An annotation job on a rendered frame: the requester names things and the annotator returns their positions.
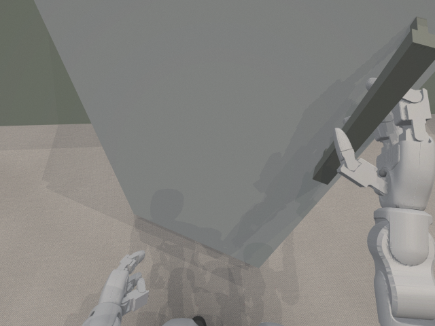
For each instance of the fridge door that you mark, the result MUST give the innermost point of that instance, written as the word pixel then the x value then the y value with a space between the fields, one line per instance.
pixel 214 113

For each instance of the robot right forearm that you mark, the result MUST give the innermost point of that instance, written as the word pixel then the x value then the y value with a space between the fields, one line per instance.
pixel 404 255

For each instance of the handle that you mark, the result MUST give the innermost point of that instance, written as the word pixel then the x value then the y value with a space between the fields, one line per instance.
pixel 415 54

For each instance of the robot left forearm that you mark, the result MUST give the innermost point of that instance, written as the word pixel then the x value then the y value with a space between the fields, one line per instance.
pixel 105 314

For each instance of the left robot hand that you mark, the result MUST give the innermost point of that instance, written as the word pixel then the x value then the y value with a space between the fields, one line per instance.
pixel 119 285

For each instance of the right robot hand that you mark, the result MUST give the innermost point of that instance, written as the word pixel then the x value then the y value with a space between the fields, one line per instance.
pixel 408 155

